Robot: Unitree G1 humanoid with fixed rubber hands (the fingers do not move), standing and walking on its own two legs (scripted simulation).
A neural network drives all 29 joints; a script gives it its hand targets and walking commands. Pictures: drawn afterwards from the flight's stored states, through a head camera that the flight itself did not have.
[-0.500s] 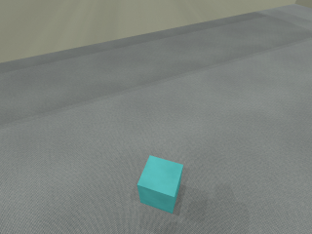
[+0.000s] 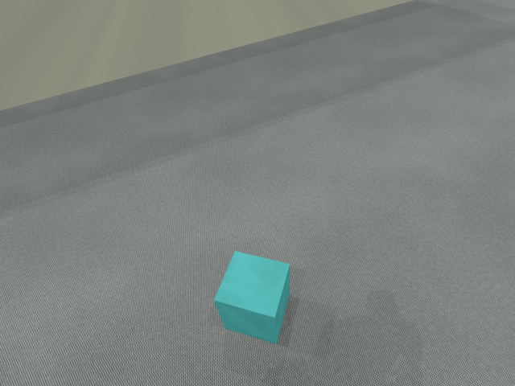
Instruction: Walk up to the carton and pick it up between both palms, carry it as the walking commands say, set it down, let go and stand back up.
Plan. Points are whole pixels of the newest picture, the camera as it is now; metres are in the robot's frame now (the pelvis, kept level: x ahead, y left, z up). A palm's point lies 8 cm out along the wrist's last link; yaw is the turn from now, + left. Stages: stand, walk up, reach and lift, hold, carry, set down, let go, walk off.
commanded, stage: walk up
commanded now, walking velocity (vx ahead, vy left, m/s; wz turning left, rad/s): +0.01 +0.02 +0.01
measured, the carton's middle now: (255, 297) +0.57 +0.12 -0.63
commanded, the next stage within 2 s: none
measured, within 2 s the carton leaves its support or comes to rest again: neither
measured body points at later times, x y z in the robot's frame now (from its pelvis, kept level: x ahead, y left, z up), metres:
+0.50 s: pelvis +0.05 +0.03 +0.00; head +0.08 +0.04 +0.44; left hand -0.01 +0.24 -0.16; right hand +0.13 -0.19 -0.15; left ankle -0.03 +0.10 -0.72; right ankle -0.04 -0.09 -0.71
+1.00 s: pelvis +0.11 +0.01 -0.01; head +0.14 +0.00 +0.44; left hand +0.13 +0.24 -0.16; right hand +0.17 -0.21 -0.17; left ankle -0.01 +0.10 -0.72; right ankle +0.02 -0.10 -0.72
